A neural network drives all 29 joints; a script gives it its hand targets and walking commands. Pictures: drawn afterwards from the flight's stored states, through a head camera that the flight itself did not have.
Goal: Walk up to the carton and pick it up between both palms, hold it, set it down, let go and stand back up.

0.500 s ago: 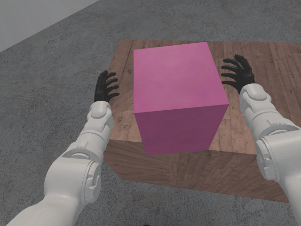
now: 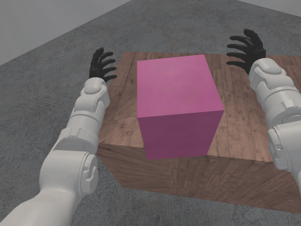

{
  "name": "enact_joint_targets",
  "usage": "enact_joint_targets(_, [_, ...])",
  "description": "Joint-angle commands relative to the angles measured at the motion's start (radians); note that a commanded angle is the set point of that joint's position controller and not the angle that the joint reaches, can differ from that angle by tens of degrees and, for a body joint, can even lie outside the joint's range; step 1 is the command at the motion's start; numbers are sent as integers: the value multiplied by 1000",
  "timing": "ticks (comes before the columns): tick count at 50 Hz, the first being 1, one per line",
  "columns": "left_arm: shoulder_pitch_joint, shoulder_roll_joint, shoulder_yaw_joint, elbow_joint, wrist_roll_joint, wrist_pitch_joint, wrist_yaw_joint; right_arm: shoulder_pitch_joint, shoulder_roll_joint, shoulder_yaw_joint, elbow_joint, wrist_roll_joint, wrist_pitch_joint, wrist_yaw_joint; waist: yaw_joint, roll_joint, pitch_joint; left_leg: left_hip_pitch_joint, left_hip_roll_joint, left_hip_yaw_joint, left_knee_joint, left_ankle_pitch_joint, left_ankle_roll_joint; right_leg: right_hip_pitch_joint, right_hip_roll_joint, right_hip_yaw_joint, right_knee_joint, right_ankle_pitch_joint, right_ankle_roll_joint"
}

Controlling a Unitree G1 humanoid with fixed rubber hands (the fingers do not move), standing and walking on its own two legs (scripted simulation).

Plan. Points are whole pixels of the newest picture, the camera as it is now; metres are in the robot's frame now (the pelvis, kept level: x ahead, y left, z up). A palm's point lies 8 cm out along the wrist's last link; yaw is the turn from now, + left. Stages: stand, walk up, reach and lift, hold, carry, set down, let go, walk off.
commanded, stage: set down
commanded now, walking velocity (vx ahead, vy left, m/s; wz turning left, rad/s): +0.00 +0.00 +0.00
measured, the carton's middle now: (173, 110) +0.47 +0.04 +0.00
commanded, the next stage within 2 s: none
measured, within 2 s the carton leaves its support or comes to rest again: neither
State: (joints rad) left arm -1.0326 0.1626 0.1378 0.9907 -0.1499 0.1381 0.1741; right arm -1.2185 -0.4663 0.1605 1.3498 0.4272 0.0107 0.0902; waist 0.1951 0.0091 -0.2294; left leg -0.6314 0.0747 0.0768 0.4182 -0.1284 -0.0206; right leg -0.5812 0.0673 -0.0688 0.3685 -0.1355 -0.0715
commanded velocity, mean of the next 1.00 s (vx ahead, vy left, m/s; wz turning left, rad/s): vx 0.00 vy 0.00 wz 0.00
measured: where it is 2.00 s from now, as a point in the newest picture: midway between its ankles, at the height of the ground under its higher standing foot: outside the picture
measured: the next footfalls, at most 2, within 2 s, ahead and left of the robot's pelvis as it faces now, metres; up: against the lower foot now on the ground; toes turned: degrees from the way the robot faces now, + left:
none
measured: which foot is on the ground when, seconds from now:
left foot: down 0.00-1.00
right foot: down 0.00-1.00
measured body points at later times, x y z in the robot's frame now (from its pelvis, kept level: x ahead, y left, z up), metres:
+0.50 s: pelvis -0.01 +0.00 +0.01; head +0.04 -0.01 +0.45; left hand +0.43 +0.24 +0.19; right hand +0.51 -0.16 +0.19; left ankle +0.02 +0.13 -0.74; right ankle +0.00 -0.07 -0.74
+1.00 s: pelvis -0.01 +0.00 +0.01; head +0.03 +0.00 +0.46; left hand +0.38 +0.22 +0.11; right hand +0.45 -0.18 +0.11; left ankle +0.02 +0.13 -0.74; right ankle +0.00 -0.07 -0.74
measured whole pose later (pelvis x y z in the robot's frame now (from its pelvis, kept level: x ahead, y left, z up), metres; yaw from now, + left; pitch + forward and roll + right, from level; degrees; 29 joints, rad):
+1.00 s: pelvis -0.01 +0.00 +0.01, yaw +1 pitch +9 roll +0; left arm -0.58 0.06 0.16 0.42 -0.04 0.35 0.19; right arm -0.78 -0.45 0.05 0.97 0.35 0.03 0.16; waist 0.10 0.01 -0.09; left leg -0.40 0.04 0.05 0.36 -0.11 -0.01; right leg -0.36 0.06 -0.04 0.34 -0.14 -0.06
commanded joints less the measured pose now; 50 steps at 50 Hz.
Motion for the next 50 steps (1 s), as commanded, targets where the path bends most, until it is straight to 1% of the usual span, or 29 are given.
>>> enact_joint_targets(1, [-443,148,7,-250,3,17,15,-504,-184,-52,-183,0,-11,6,-21,-94,-678,254,-39,-25,26,335,-38,441,0,61,64,463,93])
enact_joint_targets(2, [-452,145,-8,-227,0,41,15,-508,-191,-57,-156,-3,11,10,-37,-82,-643,273,-38,-29,16,312,-39,421,-1,58,50,425,88])
enact_joint_targets(4, [-454,159,4,-199,3,87,16,-512,-182,-42,-134,-2,48,16,-25,-94,-571,263,-42,-34,1,273,-26,421,-12,65,35,365,87])
enact_joint_targets(5, [-442,162,3,-232,-5,97,16,-505,-181,-35,-171,5,53,18,-19,-104,-588,257,-45,-30,-2,278,-24,438,-13,71,34,384,90])
enact_joint_targets(7, [-452,162,1,-276,-10,126,21,-513,-190,-49,-203,7,69,18,-36,-94,-609,266,-47,-33,-5,292,-30,456,-9,68,39,422,97])
enact_joint_targets(8, [-448,178,18,-256,-5,143,20,-519,-186,-29,-200,12,86,21,-24,-110,-579,251,-52,-35,-13,272,-19,469,-17,77,38,420,102])
enact_joint_targets(9, [-476,183,7,-263,-4,156,20,-515,-183,-41,-183,14,102,20,-41,-87,-564,242,-54,-41,-27,237,-18,469,-23,78,33,382,102])
enact_joint_targets(10, [-468,176,10,-272,-8,165,21,-511,-178,-31,-193,13,111,22,-25,-94,-561,238,-54,-36,-31,232,-15,472,-24,78,31,370,99])
enact_joint_targets(11, [-463,178,4,-278,-20,168,21,-512,-176,-41,-218,8,112,24,-32,-107,-573,241,-55,-38,-27,236,-15,464,-24,80,28,366,101])
enact_joint_targets(12, [-469,177,4,-281,-6,176,24,-503,-190,-57,-199,5,120,24,-37,-71,-566,260,-54,-42,-25,252,-27,470,-22,78,27,385,96])
enact_joint_targets(14, [-458,181,16,-287,-6,194,26,-509,-196,-48,-219,4,132,27,-27,-83,-558,257,-55,-40,-34,246,-21,485,-20,80,24,375,96])
enact_joint_targets(15, [-466,177,7,-313,-9,199,25,-501,-205,-69,-230,2,135,26,-41,-69,-574,265,-56,-44,-38,238,-26,483,-20,77,27,375,98])
enact_joint_targets(19, [-430,175,10,-319,1,231,14,-466,-195,-64,-216,2,157,28,-51,-82,-491,260,-58,-49,-59,195,-18,499,-26,83,11,343,99])
enact_joint_targets(20, [-433,164,-2,-327,-3,229,11,-452,-188,-76,-215,-9,155,27,-65,-69,-493,264,-59,-49,-58,185,-19,483,-30,85,7,317,100])
enact_joint_targets(21, [-401,160,13,-362,-2,224,12,-435,-183,-70,-261,-3,145,30,-38,-74,-519,273,-61,-44,-54,204,-16,494,-26,80,7,312,96])
enact_joint_targets(22, [-376,160,24,-385,9,220,12,-413,-182,-73,-279,-10,137,29,-37,-78,-530,279,-63,-42,-48,219,-17,510,-26,83,13,336,97])
enact_joint_targets(23, [-354,163,32,-385,21,220,11,-390,-186,-85,-273,-18,133,27,-54,-87,-504,277,-63,-46,-51,204,-18,518,-27,84,13,339,100])
enact_joint_targets(25, [-345,154,41,-377,39,228,5,-397,-182,-92,-289,-36,131,24,-59,-100,-458,252,-68,-45,-69,166,-8,537,-32,87,14,321,106])
enact_joint_targets(26, [-288,134,42,-404,38,228,2,-352,-171,-83,-308,-32,127,26,-48,-108,-455,268,-67,-45,-72,181,-3,549,-29,88,13,333,107])
enact_joint_targets(27, [-296,123,25,-426,37,226,2,-341,-182,-105,-312,-38,122,28,-61,-79,-462,290,-65,-49,-73,178,-12,523,-27,83,10,303,101])
enact_joint_targets(32, [-217,92,28,-529,60,232,15,-272,-189,-152,-396,-73,93,41,-78,-73,-453,364,-62,-49,-52,205,-11,473,-17,74,-6,260,89])
enact_joint_targets(37, [-91,52,33,-677,81,226,10,-158,-188,-158,-462,-72,53,41,-91,-66,-478,412,-66,-54,-33,305,-15,527,-11,74,19,435,100])
enact_joint_targets(38, [-47,39,41,-686,98,222,9,-128,-191,-152,-480,-69,39,46,-82,-52,-498,423,-68,-54,-28,318,-14,538,-10,75,24,443,97])
enact_joint_targets(41, [-2,28,61,-714,120,204,15,-99,-181,-143,-505,-61,15,52,-74,-73,-437,398,-71,-53,-42,268,-2,546,-14,82,23,402,92])
enact_joint_targets(43, [-1,8,36,-717,110,190,19,-92,-183,-160,-501,-70,8,59,-96,-75,-416,419,-63,-61,-47,226,-1,501,-14,80,10,339,83])
enact_joint_targets(46, [65,-13,26,-714,105,175,21,-23,-161,-150,-523,-69,-10,70,-92,-91,-390,429,-64,-57,-49,206,17,474,-19,91,-5,283,82])
enact_joint_targets(47, [78,-21,4,-748,97,169,20,-9,-173,-168,-554,-72,-20,70,-112,-93,-414,442,-62,-58,-45,225,14,473,-16,89,-3,311,84])
enact_joint_targets(49, [123,-21,26,-772,118,156,18,29,-167,-169,-573,-80,-38,68,-105,-94,-420,442,-67,-56,-41,250,16,505,-16,91,6,351,86])
enact_joint_targets(50, [131,-20,40,-752,123,151,13,28,-161,-152,-585,-84,-42,65,-98,-119,-403,426,-71,-52,-47,222,26,516,-26,102,2,357,88])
